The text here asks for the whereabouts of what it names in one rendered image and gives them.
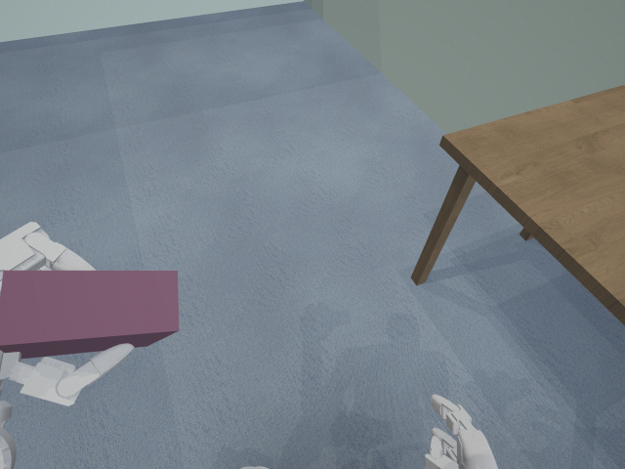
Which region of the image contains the sponge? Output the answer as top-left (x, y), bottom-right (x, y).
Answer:
top-left (0, 271), bottom-right (179, 359)

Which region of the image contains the table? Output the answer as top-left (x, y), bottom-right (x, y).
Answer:
top-left (411, 85), bottom-right (625, 325)

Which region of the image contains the robot left hand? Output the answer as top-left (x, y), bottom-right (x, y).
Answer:
top-left (0, 222), bottom-right (135, 406)

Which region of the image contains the robot right hand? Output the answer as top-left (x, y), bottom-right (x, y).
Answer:
top-left (425, 395), bottom-right (498, 469)

